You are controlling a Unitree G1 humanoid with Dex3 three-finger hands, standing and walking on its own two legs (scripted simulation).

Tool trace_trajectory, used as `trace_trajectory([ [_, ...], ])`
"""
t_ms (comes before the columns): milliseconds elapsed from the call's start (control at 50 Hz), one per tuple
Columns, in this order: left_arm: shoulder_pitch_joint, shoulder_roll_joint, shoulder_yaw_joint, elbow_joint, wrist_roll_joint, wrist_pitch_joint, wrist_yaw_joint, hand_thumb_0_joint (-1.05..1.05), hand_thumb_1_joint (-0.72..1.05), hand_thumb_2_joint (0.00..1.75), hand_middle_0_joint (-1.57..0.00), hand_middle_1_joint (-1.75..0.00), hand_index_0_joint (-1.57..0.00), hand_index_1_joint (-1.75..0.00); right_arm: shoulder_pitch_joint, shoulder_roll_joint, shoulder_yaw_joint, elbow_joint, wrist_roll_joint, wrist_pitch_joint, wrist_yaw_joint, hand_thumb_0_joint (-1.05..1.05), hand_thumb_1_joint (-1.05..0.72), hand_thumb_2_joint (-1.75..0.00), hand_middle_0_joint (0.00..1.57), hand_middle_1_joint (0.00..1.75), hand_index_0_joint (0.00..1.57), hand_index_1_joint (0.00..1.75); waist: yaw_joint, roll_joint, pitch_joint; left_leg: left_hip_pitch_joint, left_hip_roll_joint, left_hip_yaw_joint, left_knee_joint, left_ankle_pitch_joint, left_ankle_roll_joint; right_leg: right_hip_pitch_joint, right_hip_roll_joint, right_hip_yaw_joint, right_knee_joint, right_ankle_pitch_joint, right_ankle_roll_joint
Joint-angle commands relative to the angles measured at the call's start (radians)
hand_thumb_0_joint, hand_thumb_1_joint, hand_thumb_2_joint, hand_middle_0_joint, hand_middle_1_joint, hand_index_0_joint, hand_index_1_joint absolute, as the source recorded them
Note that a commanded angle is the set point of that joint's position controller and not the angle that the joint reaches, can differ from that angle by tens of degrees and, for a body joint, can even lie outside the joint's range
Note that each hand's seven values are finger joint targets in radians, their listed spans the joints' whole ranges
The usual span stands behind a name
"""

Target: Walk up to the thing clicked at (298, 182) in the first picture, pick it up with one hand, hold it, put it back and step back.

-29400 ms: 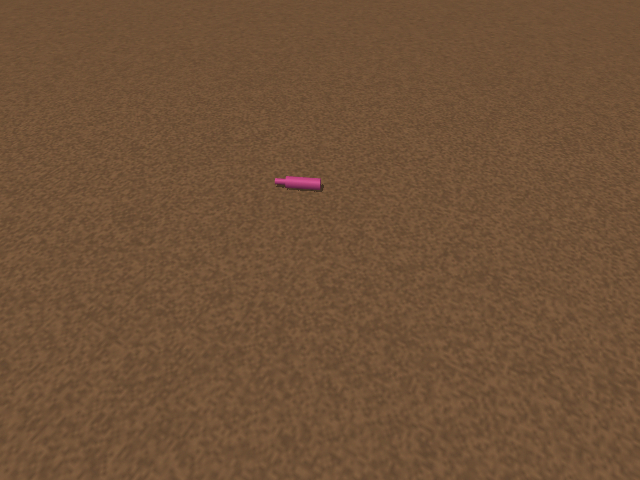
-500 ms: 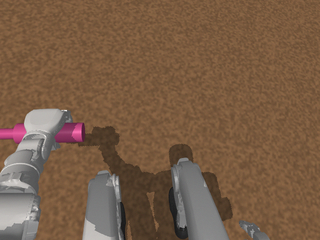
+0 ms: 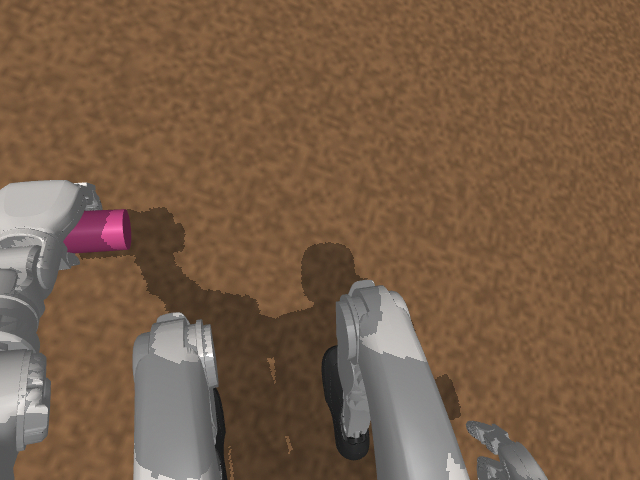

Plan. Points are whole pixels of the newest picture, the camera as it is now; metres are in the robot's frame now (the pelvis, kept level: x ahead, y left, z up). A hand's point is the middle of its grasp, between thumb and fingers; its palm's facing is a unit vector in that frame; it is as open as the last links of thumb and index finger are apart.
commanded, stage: crouch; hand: left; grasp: from above
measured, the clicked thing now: (34, 234) +0.45 +0.31 -0.20
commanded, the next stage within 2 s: lower in 0.48 s
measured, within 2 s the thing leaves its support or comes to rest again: neither
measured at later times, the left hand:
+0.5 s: hand (74, 237) +0.45 +0.28 -0.23, palm faces -0.48 -0.02 -0.88, open 8.7 cm
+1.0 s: hand (86, 242) +0.45 +0.28 -0.29, palm faces -0.48 -0.04 -0.88, open 8.6 cm
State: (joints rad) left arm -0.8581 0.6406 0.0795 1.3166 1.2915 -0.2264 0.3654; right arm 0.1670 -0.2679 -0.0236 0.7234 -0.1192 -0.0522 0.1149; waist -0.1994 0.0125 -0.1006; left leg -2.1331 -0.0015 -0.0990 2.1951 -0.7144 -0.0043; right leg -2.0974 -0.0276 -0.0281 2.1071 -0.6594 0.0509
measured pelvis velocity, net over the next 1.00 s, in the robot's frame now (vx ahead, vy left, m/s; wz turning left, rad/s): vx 0.00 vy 0.00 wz -0.05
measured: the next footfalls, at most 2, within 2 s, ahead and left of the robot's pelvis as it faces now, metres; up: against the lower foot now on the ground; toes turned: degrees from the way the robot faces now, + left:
none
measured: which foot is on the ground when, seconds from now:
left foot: down 0.00-1.00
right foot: down 0.00-1.00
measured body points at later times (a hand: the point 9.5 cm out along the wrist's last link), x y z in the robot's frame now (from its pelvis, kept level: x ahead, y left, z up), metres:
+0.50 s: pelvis -0.01 +0.00 -0.06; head +0.24 +0.06 +0.32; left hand +0.47 +0.27 -0.18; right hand +0.03 -0.28 -0.16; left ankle +0.07 +0.12 -0.37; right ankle +0.10 -0.14 -0.37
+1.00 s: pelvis +0.00 +0.00 -0.08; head +0.26 +0.07 +0.27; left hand +0.47 +0.28 -0.24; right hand +0.03 -0.28 -0.18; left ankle +0.07 +0.12 -0.37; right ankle +0.10 -0.14 -0.37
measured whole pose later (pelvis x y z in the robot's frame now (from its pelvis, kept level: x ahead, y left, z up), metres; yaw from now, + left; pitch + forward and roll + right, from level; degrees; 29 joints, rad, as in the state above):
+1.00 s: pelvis +0.00 +0.00 -0.08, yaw -3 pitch +34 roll -9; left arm -0.95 0.81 0.15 1.50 1.38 -0.32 0.47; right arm 0.13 -0.29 0.06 0.75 -0.19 -0.07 0.16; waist -0.27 -0.04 0.01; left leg -2.35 -0.02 -0.16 2.47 -0.73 -0.01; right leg -2.29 -0.01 -0.06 2.35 -0.66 0.06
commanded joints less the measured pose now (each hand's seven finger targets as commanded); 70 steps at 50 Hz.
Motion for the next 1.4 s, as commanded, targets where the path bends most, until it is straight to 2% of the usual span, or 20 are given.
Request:
trace_trajectory([
  [0,-0.357,0.284,0.051,-0.140,-0.006,-0.014,0.052,0.00,0.79,0.78,-1.10,-0.66,-1.12,-0.64,0.234,-0.229,-0.075,-0.007,-0.003,-0.007,-0.001,0.00,-0.91,-0.90,0.20,0.30,0.20,0.30,-0.014,0.244,-0.706,0.510,-0.017,0.073,-0.212,0.275,0.020,0.312,0.028,-0.070,-0.171,0.233,-0.083],
  [240,-0.428,0.327,0.055,-0.062,0.033,-0.044,0.088,0.00,0.81,0.76,-1.12,-0.66,-1.14,-0.64,0.226,-0.245,-0.056,0.022,-0.020,-0.013,0.012,0.00,-0.91,-0.90,0.20,0.30,0.20,0.30,-0.036,0.297,-0.680,0.471,-0.020,0.064,-0.157,0.206,0.016,0.196,0.030,-0.094,-0.086,0.177,-0.089],
  [300,-0.425,0.358,0.075,-0.041,0.031,-0.039,0.098,0.00,0.81,0.74,-1.11,-0.65,-1.13,-0.62,0.226,-0.251,-0.049,0.017,-0.022,-0.016,0.013,0.00,-0.91,-0.90,0.20,0.30,0.20,0.30,-0.034,0.305,-0.678,0.463,-0.020,0.062,-0.148,0.212,0.015,0.188,0.027,-0.096,-0.067,0.183,-0.087],
  [400,-0.435,0.357,0.061,-0.021,0.037,-0.035,0.100,0.00,0.77,0.74,-1.10,-0.62,-1.11,-0.61,0.219,-0.250,-0.037,0.018,-0.023,-0.016,0.014,0.00,-0.91,-0.90,0.20,0.30,0.20,0.30,-0.041,0.296,-0.663,0.422,-0.023,0.071,-0.115,0.187,0.022,0.174,0.033,-0.099,-0.057,0.170,-0.088],
  [460,-0.441,0.401,0.086,-0.034,0.028,-0.037,0.100,0.00,0.77,0.74,-1.11,-0.60,-1.12,-0.60,0.221,-0.256,-0.035,0.022,-0.025,-0.019,0.013,0.00,-0.91,-0.90,0.20,0.30,0.20,0.30,-0.037,0.284,-0.663,0.382,-0.025,0.080,-0.097,0.188,0.027,0.196,0.032,-0.094,-0.051,0.176,-0.084],
  [540,-0.419,0.361,0.060,-0.024,0.029,-0.036,0.087,0.00,0.79,0.72,-1.12,-0.61,-1.13,-0.60,0.233,-0.256,-0.029,0.021,-0.024,-0.017,0.018,0.00,-0.91,-0.90,0.20,0.30,0.20,0.30,-0.051,0.294,-0.665,0.411,-0.022,0.069,-0.085,0.234,0.021,0.187,0.033,-0.104,-0.035,0.213,-0.083],
  [580,-0.419,0.409,0.086,-0.035,0.028,-0.041,0.086,0.00,0.75,0.76,-1.13,-0.57,-1.12,-0.58,0.238,-0.263,-0.028,0.019,-0.026,-0.014,0.020,0.00,-0.91,-0.90,0.20,0.30,0.20,0.30,-0.048,0.288,-0.687,0.390,-0.024,0.073,-0.071,0.249,0.025,0.224,0.034,-0.103,-0.030,0.231,-0.080],
  [660,-0.428,0.366,0.055,0.049,0.026,-0.052,0.085,0.00,0.77,0.73,-1.13,-0.57,-1.13,-0.57,0.219,-0.262,-0.011,0.022,-0.033,-0.014,0.022,0.00,-0.91,-0.90,0.20,0.30,0.20,0.30,-0.073,0.256,-0.584,0.330,-0.023,0.064,-0.052,0.203,0.026,0.159,0.036,-0.114,-0.020,0.192,-0.081],
  [720,-0.445,0.418,0.072,0.024,0.037,-0.072,0.097,0.00,0.80,0.70,-1.15,-0.57,-1.15,-0.56,0.212,-0.265,-0.002,0.026,-0.039,-0.016,0.026,0.00,-0.91,-0.90,0.20,0.30,0.20,0.30,-0.061,0.293,-0.617,0.333,-0.024,0.068,-0.031,0.229,0.025,0.184,0.041,-0.114,0.000,0.214,-0.081],
  [820,-0.432,0.423,0.080,0.026,0.051,-0.094,0.121,0.00,0.84,0.72,-1.17,-0.59,-1.18,-0.59,0.210,-0.275,0.000,0.023,-0.054,-0.017,0.033,0.00,-0.91,-0.90,0.20,0.30,0.20,0.30,-0.074,0.315,-0.638,0.368,-0.019,0.058,-0.007,0.263,0.019,0.176,0.046,-0.128,0.029,0.243,-0.080],
  [860,-0.450,0.459,0.110,0.006,0.053,-0.100,0.140,0.00,0.85,0.73,-1.17,-0.60,-1.18,-0.59,0.205,-0.284,-0.004,0.024,-0.058,-0.015,0.034,0.00,-0.91,-0.90,0.20,0.30,0.20,0.30,-0.066,0.334,-0.645,0.365,-0.018,0.057,-0.003,0.262,0.018,0.161,0.045,-0.133,0.042,0.242,-0.081],
  [880,-0.408,0.434,0.091,0.054,0.063,-0.093,0.144,0.00,0.85,0.73,-1.18,-0.60,-1.19,-0.59,0.204,-0.278,0.004,0.026,-0.064,-0.018,0.036,0.00,-0.91,-0.90,0.20,0.30,0.20,0.30,-0.071,0.341,-0.619,0.373,-0.017,0.058,0.003,0.260,0.017,0.154,0.048,-0.133,0.045,0.239,-0.080],
  [920,-0.443,0.475,0.120,0.013,0.067,-0.096,0.166,0.00,0.86,0.74,-1.18,-0.60,-1.19,-0.59,0.199,-0.288,0.002,0.026,-0.069,-0.017,0.037,0.00,-0.91,-0.90,0.20,0.30,0.20,0.30,-0.073,0.351,-0.654,0.364,-0.017,0.055,0.010,0.270,0.017,0.162,0.049,-0.139,0.059,0.252,-0.080],
  [960,-0.416,0.444,0.105,0.033,0.068,-0.088,0.175,0.00,0.85,0.72,-1.17,-0.59,-1.18,-0.58,0.191,-0.284,0.001,0.028,-0.071,-0.014,0.039,0.00,-0.91,-0.90,0.20,0.30,0.20,0.30,-0.067,0.369,-0.647,0.377,-0.017,0.053,0.001,0.271,0.014,0.140,0.052,-0.142,0.070,0.250,-0.081],
  [1080,-0.426,0.462,0.103,0.094,0.071,-0.073,0.196,0.00,0.77,0.66,-1.10,-0.54,-1.11,-0.52,0.179,-0.290,0.022,0.035,-0.088,-0.024,0.042,0.00,-0.89,-0.89,0.20,0.30,0.20,0.30,-0.084,0.340,-0.595,0.302,-0.017,0.053,0.034,0.229,0.024,0.145,0.056,-0.143,0.069,0.231,-0.076],
  [1220,-0.454,0.464,0.084,0.154,0.074,-0.073,0.204,0.00,0.80,0.65,-1.11,-0.55,-1.13,-0.53,0.171,-0.304,0.049,0.034,-0.101,-0.050,0.056,0.00,-0.90,-0.89,0.20,0.30,0.20,0.30,-0.128,0.339,-0.564,0.315,-0.010,0.033,0.070,0.248,0.021,0.129,0.064,-0.166,0.098,0.252,-0.073],
  [1280,-0.411,0.496,0.107,0.149,0.073,-0.074,0.218,0.00,0.80,0.63,-1.11,-0.54,-1.13,-0.52,0.169,-0.306,0.060,0.032,-0.107,-0.058,0.063,0.00,-0.90,-0.89,0.20,0.30,0.20,0.30,-0.110,0.350,-0.578,0.316,-0.010,0.038,0.075,0.270,0.018,0.170,0.066,-0.165,0.102,0.272,-0.072],
  [1300,-0.420,0.550,0.151,0.134,0.081,-0.077,0.225,0.00,0.83,0.65,-1.13,-0.55,-1.15,-0.53,0.164,-0.334,0.056,0.016,-0.116,-0.060,0.063,0.00,-0.90,-0.89,0.20,0.30,0.20,0.30,-0.123,0.346,-0.583,0.324,-0.010,0.037,0.087,0.295,0.018,0.172,0.064,-0.175,0.107,0.294,-0.069],
  [1340,-0.386,0.545,0.158,0.127,0.074,-0.079,0.230,0.00,0.83,0.66,-1.13,-0.56,-1.15,-0.54,0.158,-0.337,0.053,0.003,-0.114,-0.058,0.063,0.00,-0.90,-0.89,0.20,0.30,0.20,0.30,-0.111,0.371,-0.583,0.327,-0.010,0.031,0.075,0.301,0.014,0.175,0.063,-0.177,0.108,0.290,-0.073],
  [1380,-0.410,0.494,0.110,0.152,0.078,-0.081,0.229,0.00,0.85,0.65,-1.14,-0.55,-1.16,-0.53,0.147,-0.325,0.064,0.010,-0.116,-0.063,0.072,0.00,-0.90,-0.90,0.20,0.30,0.20,0.30,-0.127,0.389,-0.552,0.324,-0.006,0.024,0.075,0.286,0.008,0.138,0.068,-0.185,0.121,0.276,-0.076],
])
